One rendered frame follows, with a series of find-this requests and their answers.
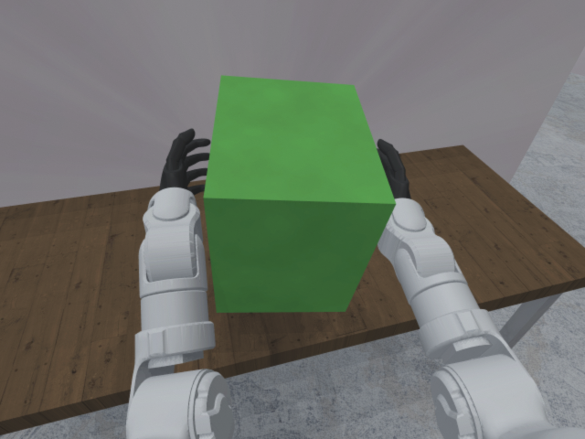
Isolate carton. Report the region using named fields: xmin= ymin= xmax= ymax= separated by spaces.
xmin=203 ymin=75 xmax=396 ymax=313

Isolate robot right hand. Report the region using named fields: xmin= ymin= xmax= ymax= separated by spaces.
xmin=377 ymin=139 xmax=411 ymax=199

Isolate robot left hand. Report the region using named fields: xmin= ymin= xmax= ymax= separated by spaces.
xmin=159 ymin=128 xmax=210 ymax=195

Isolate left robot forearm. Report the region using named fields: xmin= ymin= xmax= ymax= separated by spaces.
xmin=126 ymin=187 xmax=216 ymax=439

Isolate robot left upper arm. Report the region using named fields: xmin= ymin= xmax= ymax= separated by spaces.
xmin=127 ymin=369 xmax=235 ymax=439

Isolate right robot forearm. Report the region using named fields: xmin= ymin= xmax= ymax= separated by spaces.
xmin=378 ymin=198 xmax=548 ymax=418

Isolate robot right upper arm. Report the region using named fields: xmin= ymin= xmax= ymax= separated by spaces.
xmin=431 ymin=354 xmax=585 ymax=439

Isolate table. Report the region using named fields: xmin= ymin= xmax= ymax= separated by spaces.
xmin=0 ymin=145 xmax=585 ymax=435

